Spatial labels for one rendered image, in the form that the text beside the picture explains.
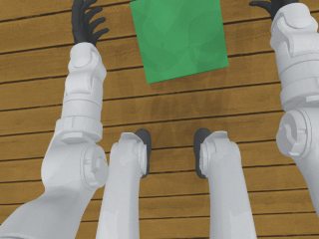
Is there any left robot upper arm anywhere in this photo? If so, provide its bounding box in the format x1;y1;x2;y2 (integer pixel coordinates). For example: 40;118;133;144
0;142;110;239

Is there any robot foot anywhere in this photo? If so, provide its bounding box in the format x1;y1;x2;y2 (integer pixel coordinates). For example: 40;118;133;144
193;127;211;179
135;128;152;178

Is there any robot left forearm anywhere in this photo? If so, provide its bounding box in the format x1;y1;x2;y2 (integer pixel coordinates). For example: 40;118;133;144
41;42;107;184

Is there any robot left foot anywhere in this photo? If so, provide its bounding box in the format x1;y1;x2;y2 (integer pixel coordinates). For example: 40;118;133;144
135;128;152;178

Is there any robot right forearm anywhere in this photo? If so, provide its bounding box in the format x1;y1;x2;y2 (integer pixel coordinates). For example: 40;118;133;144
269;2;319;112

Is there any carton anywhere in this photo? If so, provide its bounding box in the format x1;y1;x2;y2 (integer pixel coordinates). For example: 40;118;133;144
130;0;229;84

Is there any right robot hand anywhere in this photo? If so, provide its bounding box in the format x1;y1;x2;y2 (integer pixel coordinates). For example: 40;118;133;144
249;0;299;21

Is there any left robot hand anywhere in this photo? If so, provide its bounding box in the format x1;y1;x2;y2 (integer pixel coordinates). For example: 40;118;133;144
71;0;110;48

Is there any right robot upper arm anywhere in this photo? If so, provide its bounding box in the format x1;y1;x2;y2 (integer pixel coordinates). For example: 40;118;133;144
276;108;319;218

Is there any robot right foot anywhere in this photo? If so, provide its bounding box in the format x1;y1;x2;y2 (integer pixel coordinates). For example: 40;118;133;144
193;127;211;179

